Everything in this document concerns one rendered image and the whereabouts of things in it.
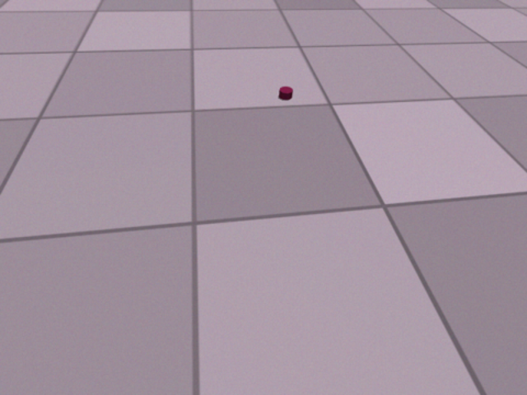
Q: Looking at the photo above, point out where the tin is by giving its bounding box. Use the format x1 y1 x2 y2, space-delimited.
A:
279 86 293 100

